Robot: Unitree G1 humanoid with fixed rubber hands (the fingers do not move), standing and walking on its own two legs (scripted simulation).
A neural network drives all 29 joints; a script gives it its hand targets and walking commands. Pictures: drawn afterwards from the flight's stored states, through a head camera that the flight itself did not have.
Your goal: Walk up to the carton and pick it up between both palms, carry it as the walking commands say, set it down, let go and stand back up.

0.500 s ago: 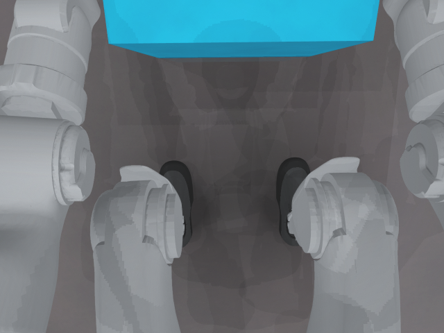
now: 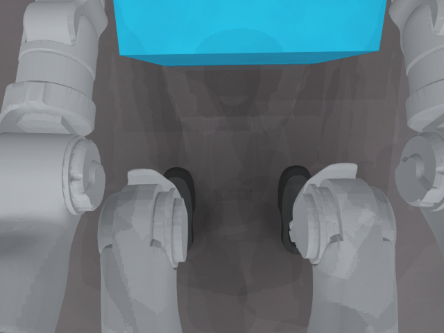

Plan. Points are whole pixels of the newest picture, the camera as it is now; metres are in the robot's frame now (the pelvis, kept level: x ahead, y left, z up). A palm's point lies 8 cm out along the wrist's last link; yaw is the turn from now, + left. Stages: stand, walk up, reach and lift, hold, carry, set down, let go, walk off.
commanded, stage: reach and lift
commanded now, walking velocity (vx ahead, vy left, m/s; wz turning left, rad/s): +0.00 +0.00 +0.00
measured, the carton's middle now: out of the picture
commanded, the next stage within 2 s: none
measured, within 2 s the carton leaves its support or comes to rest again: leaves its support in 0.10 s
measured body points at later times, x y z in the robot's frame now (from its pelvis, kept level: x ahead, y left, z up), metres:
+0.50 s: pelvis +0.00 +0.00 +0.04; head +0.36 -0.01 +0.31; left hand +0.58 +0.18 -0.10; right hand +0.58 -0.20 -0.10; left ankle +0.11 +0.13 -0.33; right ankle +0.11 -0.13 -0.33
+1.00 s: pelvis -0.01 +0.00 +0.08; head +0.36 -0.01 +0.32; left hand +0.57 +0.17 -0.06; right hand +0.57 -0.21 -0.06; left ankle +0.11 +0.13 -0.33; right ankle +0.11 -0.14 -0.33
